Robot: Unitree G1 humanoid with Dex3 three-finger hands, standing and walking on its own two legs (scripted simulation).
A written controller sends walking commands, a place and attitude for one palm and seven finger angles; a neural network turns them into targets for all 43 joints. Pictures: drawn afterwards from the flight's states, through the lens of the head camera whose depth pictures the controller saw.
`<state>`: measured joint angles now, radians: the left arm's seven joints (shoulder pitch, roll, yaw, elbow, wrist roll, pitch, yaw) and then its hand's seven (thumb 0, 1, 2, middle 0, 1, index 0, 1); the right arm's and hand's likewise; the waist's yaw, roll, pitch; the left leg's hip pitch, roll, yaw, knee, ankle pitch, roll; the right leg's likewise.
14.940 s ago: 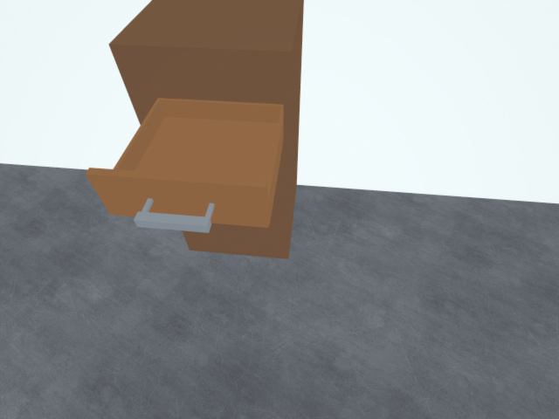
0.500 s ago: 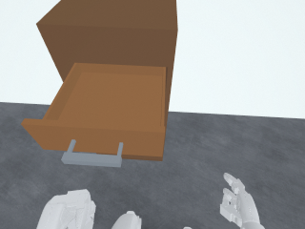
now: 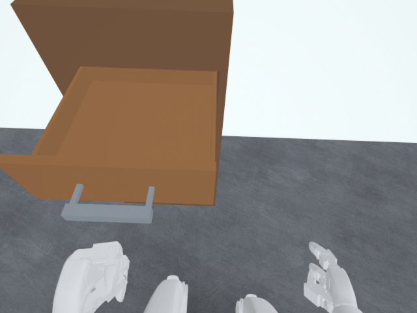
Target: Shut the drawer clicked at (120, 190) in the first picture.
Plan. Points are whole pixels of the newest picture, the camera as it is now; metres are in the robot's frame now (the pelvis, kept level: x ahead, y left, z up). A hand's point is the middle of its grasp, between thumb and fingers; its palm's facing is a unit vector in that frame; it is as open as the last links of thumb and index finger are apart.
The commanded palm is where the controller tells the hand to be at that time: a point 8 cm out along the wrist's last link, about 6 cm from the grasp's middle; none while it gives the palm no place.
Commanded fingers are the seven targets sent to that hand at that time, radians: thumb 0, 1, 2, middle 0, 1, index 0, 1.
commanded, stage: bring the fist close to the handle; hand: left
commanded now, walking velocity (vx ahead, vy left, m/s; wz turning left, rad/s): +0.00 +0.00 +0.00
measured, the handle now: (111, 202) +0.31 +0.21 +0.02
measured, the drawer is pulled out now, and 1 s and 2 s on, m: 0.28 0.28 0.18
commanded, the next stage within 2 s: push the drawer shut in 0.70 s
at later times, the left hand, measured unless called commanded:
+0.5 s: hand (126, 266) +0.20 +0.15 +0.03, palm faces +0.01 -1.00 -0.01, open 3.3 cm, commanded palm +0.17 +0.20 +0.03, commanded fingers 0.00 0.90 0.90 -1.40 -1.60 -1.40 -1.60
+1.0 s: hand (127, 259) +0.21 +0.15 +0.02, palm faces +0.01 -1.00 -0.02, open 3.3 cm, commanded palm +0.20 +0.21 +0.03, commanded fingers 0.00 0.90 0.90 -1.40 -1.60 -1.40 -1.60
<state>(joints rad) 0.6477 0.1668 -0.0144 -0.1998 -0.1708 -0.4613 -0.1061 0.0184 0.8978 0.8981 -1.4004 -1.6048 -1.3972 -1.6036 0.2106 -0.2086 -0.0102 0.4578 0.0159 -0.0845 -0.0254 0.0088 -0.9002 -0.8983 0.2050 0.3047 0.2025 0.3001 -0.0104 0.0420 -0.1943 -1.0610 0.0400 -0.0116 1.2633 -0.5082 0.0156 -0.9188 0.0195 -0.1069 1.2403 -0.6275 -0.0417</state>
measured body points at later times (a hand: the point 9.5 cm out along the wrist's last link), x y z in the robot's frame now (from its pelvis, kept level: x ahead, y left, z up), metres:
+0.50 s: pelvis +0.00 +0.01 -0.02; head +0.08 +0.02 +0.42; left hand +0.20 +0.21 +0.03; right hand +0.19 -0.22 -0.10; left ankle +0.05 +0.11 -0.63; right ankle -0.01 -0.10 -0.63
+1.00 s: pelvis +0.00 +0.01 -0.02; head +0.08 +0.03 +0.42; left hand +0.21 +0.21 +0.03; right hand +0.19 -0.21 -0.10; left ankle +0.05 +0.11 -0.63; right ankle -0.01 -0.10 -0.63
